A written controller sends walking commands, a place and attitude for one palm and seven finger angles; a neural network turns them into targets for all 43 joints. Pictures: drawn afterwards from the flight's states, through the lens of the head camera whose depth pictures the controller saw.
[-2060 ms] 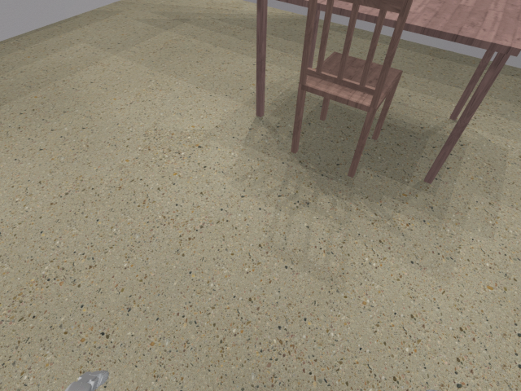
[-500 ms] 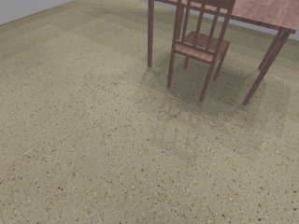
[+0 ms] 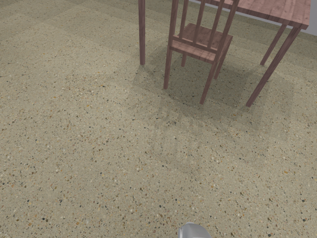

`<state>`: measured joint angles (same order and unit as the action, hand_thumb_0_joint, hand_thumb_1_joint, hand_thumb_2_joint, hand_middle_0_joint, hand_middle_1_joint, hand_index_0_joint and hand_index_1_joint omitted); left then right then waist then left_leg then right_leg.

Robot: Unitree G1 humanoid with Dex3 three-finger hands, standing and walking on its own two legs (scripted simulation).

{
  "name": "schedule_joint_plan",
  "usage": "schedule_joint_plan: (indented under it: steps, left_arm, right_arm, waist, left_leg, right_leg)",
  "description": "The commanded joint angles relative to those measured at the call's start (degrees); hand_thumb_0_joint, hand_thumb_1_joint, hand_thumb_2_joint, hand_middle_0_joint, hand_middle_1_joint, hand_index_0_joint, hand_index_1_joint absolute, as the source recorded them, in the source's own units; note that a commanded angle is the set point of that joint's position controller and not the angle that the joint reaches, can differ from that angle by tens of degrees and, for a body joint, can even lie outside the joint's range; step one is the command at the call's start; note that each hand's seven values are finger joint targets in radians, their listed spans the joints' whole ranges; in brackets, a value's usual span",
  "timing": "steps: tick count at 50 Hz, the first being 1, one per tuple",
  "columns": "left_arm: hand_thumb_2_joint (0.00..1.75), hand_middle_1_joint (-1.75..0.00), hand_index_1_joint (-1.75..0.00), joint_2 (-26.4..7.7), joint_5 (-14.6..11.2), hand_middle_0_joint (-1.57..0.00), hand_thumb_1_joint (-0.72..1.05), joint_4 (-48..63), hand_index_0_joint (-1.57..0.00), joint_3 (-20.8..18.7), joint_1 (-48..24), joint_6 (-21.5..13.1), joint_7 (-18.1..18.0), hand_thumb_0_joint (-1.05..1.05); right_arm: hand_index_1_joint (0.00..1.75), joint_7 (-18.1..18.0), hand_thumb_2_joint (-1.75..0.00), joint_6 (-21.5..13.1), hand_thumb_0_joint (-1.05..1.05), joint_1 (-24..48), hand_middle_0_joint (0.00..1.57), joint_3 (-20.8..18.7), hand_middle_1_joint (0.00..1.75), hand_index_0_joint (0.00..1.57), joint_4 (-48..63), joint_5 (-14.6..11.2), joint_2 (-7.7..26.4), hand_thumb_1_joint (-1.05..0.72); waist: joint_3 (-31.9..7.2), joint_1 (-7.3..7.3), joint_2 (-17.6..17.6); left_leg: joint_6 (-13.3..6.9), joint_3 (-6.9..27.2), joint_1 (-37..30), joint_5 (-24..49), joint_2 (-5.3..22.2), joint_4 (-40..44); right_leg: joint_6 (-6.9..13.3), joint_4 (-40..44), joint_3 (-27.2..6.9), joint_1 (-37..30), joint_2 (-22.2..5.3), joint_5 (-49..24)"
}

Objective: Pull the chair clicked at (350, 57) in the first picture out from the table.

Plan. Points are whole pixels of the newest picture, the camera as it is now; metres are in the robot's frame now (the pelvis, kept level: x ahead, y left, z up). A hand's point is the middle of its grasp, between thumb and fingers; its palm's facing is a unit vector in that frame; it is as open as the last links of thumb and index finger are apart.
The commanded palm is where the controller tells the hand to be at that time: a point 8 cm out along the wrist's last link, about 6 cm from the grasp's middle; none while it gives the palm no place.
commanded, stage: walk to a spot facing it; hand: left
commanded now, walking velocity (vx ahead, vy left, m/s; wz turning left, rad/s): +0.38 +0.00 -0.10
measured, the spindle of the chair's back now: (199, 20) +1.33 -0.24 -0.09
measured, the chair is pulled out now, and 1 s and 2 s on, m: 0.00 0.00 0.00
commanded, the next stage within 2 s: turn to face it in 1.06 s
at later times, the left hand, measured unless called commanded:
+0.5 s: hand (109, 211) +0.22 +0.15 -0.18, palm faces +0.07 -0.98 -0.18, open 7.3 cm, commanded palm none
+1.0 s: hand (112, 135) +0.49 +0.18 -0.17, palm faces -0.02 -0.99 -0.15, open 7.4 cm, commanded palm none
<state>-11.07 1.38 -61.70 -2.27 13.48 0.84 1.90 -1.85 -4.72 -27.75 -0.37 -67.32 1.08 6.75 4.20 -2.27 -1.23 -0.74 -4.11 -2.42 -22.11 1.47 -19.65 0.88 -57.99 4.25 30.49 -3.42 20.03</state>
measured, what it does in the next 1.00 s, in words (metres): walks ahead: right foot, then left foot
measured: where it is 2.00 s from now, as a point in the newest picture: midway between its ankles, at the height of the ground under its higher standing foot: (160, 174)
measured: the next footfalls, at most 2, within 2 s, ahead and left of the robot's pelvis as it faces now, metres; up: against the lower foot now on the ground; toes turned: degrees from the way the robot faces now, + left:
right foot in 0.16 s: +0.23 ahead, -0.13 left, +0.00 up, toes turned -9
left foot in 0.62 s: +0.39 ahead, +0.10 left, +0.00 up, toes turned +12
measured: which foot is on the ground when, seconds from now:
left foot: down 0.00-0.16, up 0.18-0.60, down 0.62-1.00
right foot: up 0.00-0.14, down 0.16-0.64, up 0.66-1.00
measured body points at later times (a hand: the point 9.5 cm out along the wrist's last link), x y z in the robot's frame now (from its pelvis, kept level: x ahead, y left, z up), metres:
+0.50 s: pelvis +0.21 -0.03 +0.00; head +0.22 -0.02 +0.45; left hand +0.22 +0.20 -0.16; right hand +0.30 -0.27 -0.14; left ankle +0.31 +0.10 -0.70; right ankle +0.19 -0.13 -0.74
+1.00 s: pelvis +0.42 +0.01 +0.01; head +0.44 +0.02 +0.45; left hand +0.49 +0.23 -0.15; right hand +0.35 -0.22 -0.14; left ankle +0.35 +0.09 -0.74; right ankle +0.52 -0.15 -0.67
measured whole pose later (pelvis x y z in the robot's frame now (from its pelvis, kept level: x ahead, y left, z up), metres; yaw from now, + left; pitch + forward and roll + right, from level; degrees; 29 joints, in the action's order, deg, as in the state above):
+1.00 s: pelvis +0.42 +0.01 +0.01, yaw -4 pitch -1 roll +1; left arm -10.3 1.8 -59.8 -4.2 11.0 0.9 1.5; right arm -1.4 -4.5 -23.4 -2.4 -65.3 0.9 8.0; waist 2.9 -0.4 -2.2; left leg -1.0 -15.0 -0.7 -17.1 1.7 -17.8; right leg -0.9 -53.1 4.0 34.9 -7.4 7.5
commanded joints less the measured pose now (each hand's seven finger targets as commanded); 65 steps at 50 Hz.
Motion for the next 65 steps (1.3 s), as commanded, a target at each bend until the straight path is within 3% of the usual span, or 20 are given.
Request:
schedule_joint_plan:
  steps: [1, 6, 7, 8, 9, 12, 15, 26, 29, 30, 31, 32, 37, 44, 52, 56, 57, 58, 59, 65]
  left_arm:
    - [0.90, -0.30, -0.30, -0.29, -0.62, -0.20, 0.90, 8.50, -0.20, 0.26, -10.47, -2.34, 0.47, 0.00]
    - [0.90, -0.30, -0.30, -4.64, 0.09, -0.20, 0.90, 2.72, -0.20, -1.64, 8.55, -3.25, -0.65, 0.00]
    - [0.90, -0.30, -0.30, -8.77, 0.53, -0.20, 0.90, 0.71, -0.20, -2.83, 16.07, -4.06, -1.36, 0.00]
    - [0.90, -0.30, -0.30, -14.45, 0.46, -0.20, 0.90, -0.08, -0.20, -4.27, 19.87, -4.43, -2.21, 0.00]
    - [0.90, -0.30, -0.30, -15.62, -0.83, -0.20, 0.90, 0.09, -0.20, -4.58, 18.21, -4.07, -2.30, 0.00]
    - [0.90, -0.30, -0.30, -7.86, -0.65, -0.20, 0.90, 3.20, -0.20, -2.36, 4.03, -4.33, -2.69, 0.00]
    - [0.90, -0.30, -0.30, -4.68, -0.01, -0.20, 0.90, 3.30, -0.20, -1.29, 1.66, -5.13, -2.75, 0.00]
    - [0.90, -0.30, -0.30, -7.17, 0.23, -0.20, 0.90, 1.11, -0.20, -1.54, 8.77, -5.48, -2.27, 0.00]
    - [0.90, -0.30, -0.30, -7.55, 0.00, -0.20, 0.90, 0.68, -0.20, -1.82, 8.96, -5.16, -2.28, 0.00]
    - [0.90, -0.30, -0.30, -6.49, -0.21, -0.20, 0.90, 0.76, -0.20, -1.67, 9.06, -5.10, -2.23, 0.00]
    - [0.90, -0.30, -0.30, -3.63, -0.67, -0.20, 0.90, 1.85, -0.20, -1.31, 10.38, -5.11, -1.83, 0.00]
    - [0.90, -0.30, -0.30, -2.73, -0.74, -0.20, 0.90, 4.11, -0.20, -0.51, 7.79, -5.42, -1.41, 0.00]
    - [0.90, -0.30, -0.30, -1.49, 0.17, -0.20, 0.90, 2.00, -0.20, -1.44, 4.18, -3.76, -0.90, 0.00]
    - [0.90, -0.30, -0.30, 0.24, 0.46, -0.20, 0.90, 3.50, -0.20, -1.78, 2.60, -0.94, -0.47, 0.00]
    - [0.90, -0.30, -0.30, 0.13, 0.01, -0.20, 0.90, 7.44, -0.20, -1.09, -9.20, -1.79, -0.32, 0.00]
    - [0.90, -0.30, -0.30, -3.64, 0.53, -0.20, 0.90, 2.45, -0.20, -2.21, 7.78, -3.23, -0.82, 0.00]
    - [0.90, -0.30, -0.30, -8.50, 0.76, -0.20, 0.90, 0.47, -0.20, -3.53, 14.46, -4.07, -1.48, 0.00]
    - [0.90, -0.30, -0.30, -14.19, 0.07, -0.20, 0.90, -0.05, -0.20, -4.80, 18.07, -4.31, -2.15, 0.00]
    - [0.90, -0.30, -0.30, -14.77, -1.25, -0.20, 0.90, 0.65, -0.20, -4.74, 16.15, -3.83, -2.61, 0.00]
    - [0.90, -0.30, -0.30, -6.28, -0.59, -0.20, 0.90, 4.95, -0.20, -2.36, 0.29, -4.22, -3.18, 0.00]
  right_arm:
    - [0.30, -0.71, -0.90, -0.69, 0.00, -3.44, 0.20, -1.68, 0.30, 0.20, 0.49, 0.18, 9.39, -0.90]
    - [0.30, -0.39, -0.90, -0.46, 0.00, -0.94, 0.20, -2.82, 0.30, 0.20, -0.07, -0.63, 12.12, -0.90]
    - [0.30, 0.29, -0.90, -0.38, 0.00, -1.63, 0.20, -2.69, 0.30, 0.20, 0.49, -0.98, 10.45, -0.90]
    - [0.30, 0.41, -0.90, -0.48, 0.00, -5.76, 0.20, -2.08, 0.30, 0.20, 1.50, -1.54, 5.81, -0.90]
    - [0.30, 0.44, -0.90, -0.09, 0.00, -1.59, 0.20, -2.22, 0.30, 0.20, 3.10, -1.47, 6.41, -0.90]
    - [0.30, 1.19, -0.90, 0.77, 0.00, 5.17, 0.20, -2.74, 0.30, 0.20, 4.34, -0.34, 5.20, -0.90]
    - [0.30, 1.49, -0.90, 2.91, 0.00, 1.73, 0.20, -2.49, 0.30, 0.20, 3.73, 0.45, 2.79, -0.90]
    - [0.30, 3.84, -0.90, 2.04, 0.00, 19.52, 0.20, -2.81, 0.30, 0.20, 12.39, 0.21, 4.39, -0.90]
    - [0.30, 3.42, -0.90, 1.24, 0.00, 15.39, 0.20, -3.16, 0.30, 0.20, 11.31, 0.38, 6.04, -0.90]
    - [0.30, 2.92, -0.90, 0.79, 0.00, 8.78, 0.20, -3.79, 0.30, 0.20, 9.19, 0.67, 8.32, -0.90]
    - [0.30, 2.22, -0.90, 0.29, 0.00, 0.21, 0.20, -5.36, 0.30, 0.20, 7.42, 1.38, 14.67, -0.90]
    - [0.30, 1.73, -0.90, 0.68, 0.00, -5.32, 0.20, -6.12, 0.30, 0.20, 6.18, 0.61, 19.21, -0.90]
    - [0.30, 0.60, -0.90, -0.52, 0.00, 6.84, 0.20, -3.20, 0.30, 0.20, 7.61, 0.17, 8.84, -0.90]
    - [0.30, 0.26, -0.90, -0.99, 0.00, 4.95, 0.20, -2.76, 0.30, 0.20, 5.86, -0.26, 7.17, -0.90]
    - [0.30, 0.34, -0.90, -0.10, 0.00, -1.31, 0.20, -3.20, 0.30, 0.20, 2.47, 0.69, 8.77, -0.90]
    - [0.30, 0.43, -0.90, 0.33, 0.00, 1.93, 0.20, -3.44, 0.30, 0.20, 2.89, 0.05, 10.85, -0.90]
    - [0.30, 1.17, -0.90, 0.41, 0.00, 0.82, 0.20, -3.13, 0.30, 0.20, 3.44, -0.51, 8.91, -0.90]
    - [0.30, 1.09, -0.90, 0.36, 0.00, -2.10, 0.20, -2.43, 0.30, 0.20, 4.96, -1.03, 5.11, -0.90]
    - [0.30, 0.63, -0.90, 0.93, 0.00, 2.13, 0.20, -2.69, 0.30, 0.20, 6.14, -1.13, 7.02, -0.90]
    - [0.30, 0.36, -0.90, 4.12, 0.00, 4.59, 0.20, -2.91, 0.30, 0.20, 6.10, 0.02, 4.22, -0.90]
  waist:
    - [6.12, 0.10, 9.64]
    - [-5.37, 9.37, 6.27]
    - [-10.69, 12.36, -0.55]
    - [-17.94, 11.26, -13.98]
    - [-15.80, 10.95, -11.06]
    - [-0.24, 4.63, -0.11]
    - [-0.20, 0.41, -1.04]
    - [2.35, 3.98, -3.21]
    - [0.31, 1.23, -0.11]
    - [-3.54, -1.52, 4.21]
    - [-10.51, -4.39, 16.84]
    - [-12.19, -5.50, 23.46]
    - [-1.92, 0.87, 2.80]
    - [1.96, 3.03, 7.23]
    - [4.79, -0.36, 8.11]
    - [-4.93, 8.06, 4.44]
    - [-10.48, 10.50, -4.84]
    - [-16.75, 9.37, -18.09]
    - [-15.48, 9.26, -11.51]
    - [-5.36, 0.28, -2.33]
  left_leg:
    - [-6.64, 3.19, 3.87, 35.66, 11.35, 8.83]
    - [-3.69, -1.67, 6.83, 50.53, 10.45, -14.61]
    - [-1.99, -1.90, 17.02, 36.37, 7.93, -29.23]
    - [0.24, -1.82, 30.98, -5.57, -0.62, -50.63]
    - [-1.47, 4.53, 34.30, -9.58, 0.59, -60.43]
    - [-1.26, 5.60, 34.82, 1.94, 7.57, -58.44]
    - [0.42, 3.64, 30.06, 4.27, 8.30, -50.55]
    - [1.37, -2.25, 29.91, 9.63, 5.94, -20.22]
    - [0.52, -4.93, 18.37, 9.31, 3.34, -12.27]
    - [-0.63, -3.47, 7.15, 9.74, 3.79, -8.34]
    - [-5.30, 14.12, -6.36, 8.97, 16.31, -3.29]
    - [-10.61, 28.25, -11.42, 13.83, 26.13, 2.83]
    - [-6.15, 8.89, 6.59, 21.98, 19.14, 6.33]
    - [-5.95, -1.35, 7.89, 20.47, 15.44, 10.98]
    - [-5.68, -6.01, 1.34, 31.70, 17.31, 6.75]
    - [-2.45, -10.79, 5.10, 45.97, 14.81, -16.35]
    - [-0.39, -11.74, 17.58, 30.51, 11.10, -31.25]
    - [2.59, -8.91, 31.43, -9.86, 1.66, -50.64]
    - [1.58, -0.34, 33.54, -12.05, 2.79, -57.09]
    - [4.07, 2.05, 28.67, 2.18, 7.41, -48.77]
  right_leg:
    - [0.47, 15.14, 4.42, 0.46, 0.27, -6.68]
    - [3.90, 24.87, 5.03, -27.48, 4.24, -13.14]
    - [6.53, 26.90, -3.10, -40.52, -2.96, -11.95]
    - [13.06, 33.50, -29.95, -49.76, -20.82, -9.90]
    - [15.00, 41.46, -37.29, -43.76, -23.87, -2.31]
    - [10.66, 45.70, -23.13, -19.39, -18.95, 3.94]
    - [8.40, 46.93, -10.66, -11.22, -14.44, -4.82]
    - [7.86, 46.55, -5.59, -20.23, -12.89, -7.84]
    - [6.22, 38.11, -2.82, -19.69, -11.38, -14.87]
    - [4.43, 26.78, 0.78, -16.40, -8.17, -19.82]
    - [0.97, 9.00, 5.48, -5.58, -1.78, -9.44]
    - [-0.40, -7.10, 3.94, 5.38, 2.89, 13.19]
    - [-1.03, -14.23, -3.55, 5.29, -4.40, -2.76]
    - [-2.54, -5.65, -2.54, 9.32, -4.89, -12.37]
    - [0.55, 18.64, 2.82, 3.06, -2.25, -9.62]
    - [3.32, 27.06, 5.78, -22.42, 2.97, -12.19]
    - [6.00, 28.59, -4.14, -36.22, -5.35, -15.29]
    - [13.13, 34.77, -29.95, -45.60, -21.88, -27.31]
    - [15.38, 39.18, -30.93, -41.45, -22.51, -30.64]
    - [9.18, 40.77, -9.75, -15.20, -11.95, -40.65]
